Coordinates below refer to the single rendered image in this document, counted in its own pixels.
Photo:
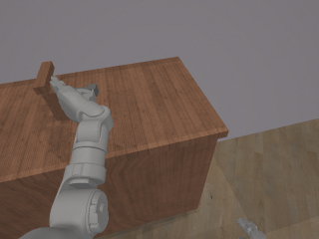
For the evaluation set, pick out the left robot hand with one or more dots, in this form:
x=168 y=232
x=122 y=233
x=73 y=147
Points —
x=69 y=98

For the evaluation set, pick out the tap lever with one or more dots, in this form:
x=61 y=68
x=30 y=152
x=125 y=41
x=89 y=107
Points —
x=91 y=87

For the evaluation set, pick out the robot left forearm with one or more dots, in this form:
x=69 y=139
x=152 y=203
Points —
x=87 y=165

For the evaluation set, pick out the counter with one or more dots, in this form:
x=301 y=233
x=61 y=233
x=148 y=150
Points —
x=159 y=149

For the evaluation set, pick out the right robot hand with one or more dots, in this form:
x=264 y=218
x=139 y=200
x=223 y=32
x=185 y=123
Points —
x=251 y=229

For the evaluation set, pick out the robot left upper arm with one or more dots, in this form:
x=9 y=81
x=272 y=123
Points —
x=76 y=214

